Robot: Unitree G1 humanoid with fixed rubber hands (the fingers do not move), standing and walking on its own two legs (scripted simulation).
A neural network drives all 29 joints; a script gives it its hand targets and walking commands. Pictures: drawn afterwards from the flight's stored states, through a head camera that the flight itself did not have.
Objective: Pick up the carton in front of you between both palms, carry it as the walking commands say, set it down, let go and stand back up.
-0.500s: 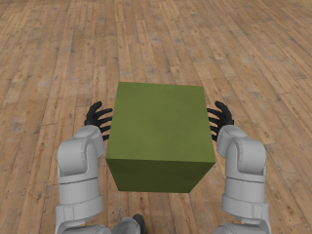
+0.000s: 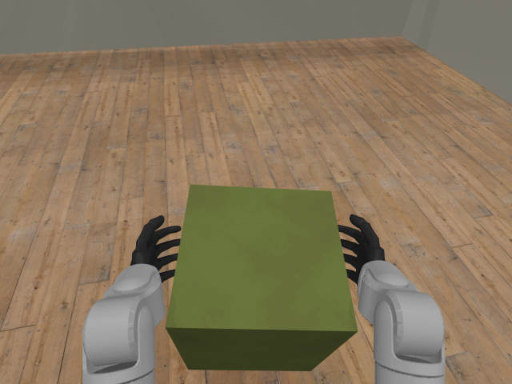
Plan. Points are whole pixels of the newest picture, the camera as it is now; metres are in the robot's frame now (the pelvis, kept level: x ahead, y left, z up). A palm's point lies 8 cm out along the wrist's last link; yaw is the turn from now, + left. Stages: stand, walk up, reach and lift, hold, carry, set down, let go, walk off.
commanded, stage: carry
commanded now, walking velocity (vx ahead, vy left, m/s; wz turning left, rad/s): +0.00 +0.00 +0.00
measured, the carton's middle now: (255, 285) +0.30 +0.01 +0.02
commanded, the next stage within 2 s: none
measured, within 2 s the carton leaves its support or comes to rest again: neither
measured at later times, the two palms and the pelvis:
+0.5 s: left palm (154, 206) +0.39 +0.17 +0.11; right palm (337, 205) +0.39 -0.13 +0.11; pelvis +0.14 +0.01 +0.00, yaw +1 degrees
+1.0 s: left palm (149, 220) +0.37 +0.17 +0.10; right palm (336, 219) +0.37 -0.13 +0.10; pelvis +0.13 +0.02 +0.00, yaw +1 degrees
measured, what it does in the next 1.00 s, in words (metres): walks ahead: left foot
